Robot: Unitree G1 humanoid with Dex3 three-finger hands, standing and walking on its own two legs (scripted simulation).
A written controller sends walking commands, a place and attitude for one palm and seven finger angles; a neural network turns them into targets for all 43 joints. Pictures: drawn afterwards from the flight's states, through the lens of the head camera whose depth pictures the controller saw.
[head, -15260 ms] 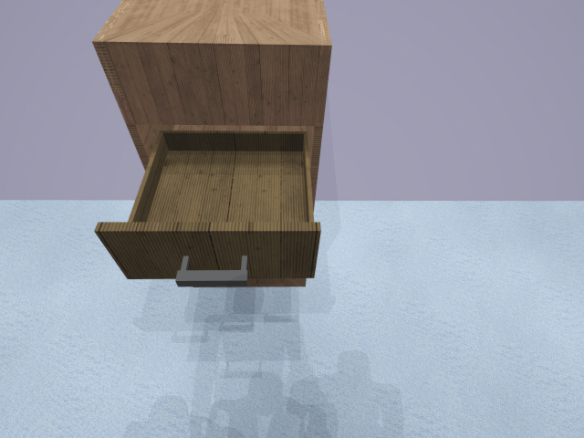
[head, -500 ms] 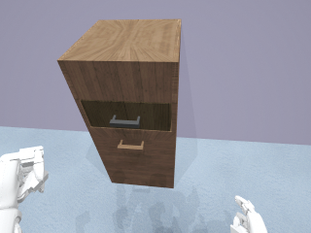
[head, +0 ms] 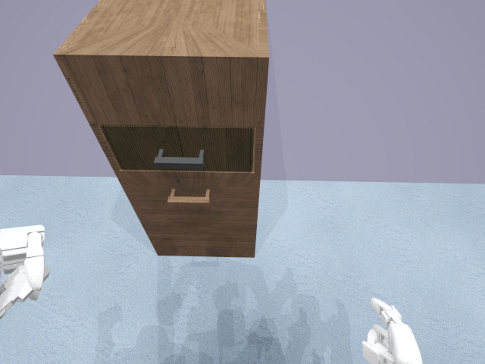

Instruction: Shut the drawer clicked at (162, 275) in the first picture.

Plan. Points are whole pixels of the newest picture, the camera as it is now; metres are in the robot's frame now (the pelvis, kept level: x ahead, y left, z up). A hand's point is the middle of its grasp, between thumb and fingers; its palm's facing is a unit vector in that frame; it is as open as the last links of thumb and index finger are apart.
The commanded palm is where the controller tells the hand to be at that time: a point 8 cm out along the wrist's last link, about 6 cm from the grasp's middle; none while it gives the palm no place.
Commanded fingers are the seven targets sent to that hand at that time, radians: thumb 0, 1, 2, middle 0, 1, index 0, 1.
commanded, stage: step back with the hand held close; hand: left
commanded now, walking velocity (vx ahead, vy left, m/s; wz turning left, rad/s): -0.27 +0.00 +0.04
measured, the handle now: (180, 157) +0.61 +0.21 -0.10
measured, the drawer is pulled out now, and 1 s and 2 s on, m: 0.00 0.00 0.00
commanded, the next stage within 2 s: stop stepping back and stand still in 1.08 s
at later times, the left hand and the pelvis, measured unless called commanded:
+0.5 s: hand out of the picture +0.12 +0.25 +0.16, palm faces +0.41 -0.75 -0.52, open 3.2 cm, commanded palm +0.05 +0.29 +0.18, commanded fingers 0.00 0.90 0.90 -1.40 -1.60 -1.40 -1.60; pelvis -0.06 +0.00 -0.02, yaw +3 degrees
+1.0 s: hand out of the picture +0.06 +0.23 +0.17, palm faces +0.38 -0.81 -0.45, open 3.2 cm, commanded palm -0.01 +0.28 +0.18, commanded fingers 0.00 0.90 0.90 -1.40 -1.60 -1.40 -1.60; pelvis -0.12 -0.01 -0.01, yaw +4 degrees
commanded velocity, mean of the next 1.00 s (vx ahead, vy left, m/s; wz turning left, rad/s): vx -0.36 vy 0.00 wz -0.03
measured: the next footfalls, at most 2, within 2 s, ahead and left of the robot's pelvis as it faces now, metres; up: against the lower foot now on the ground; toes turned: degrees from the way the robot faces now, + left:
right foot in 0.86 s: -0.16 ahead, -0.10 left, +0.00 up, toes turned +0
left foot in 1.32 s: -0.07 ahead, +0.10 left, +0.00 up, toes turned +0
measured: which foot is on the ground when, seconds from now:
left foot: down 0.00-1.00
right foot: down 0.00-0.70, up 0.72-0.84, down 0.86-1.00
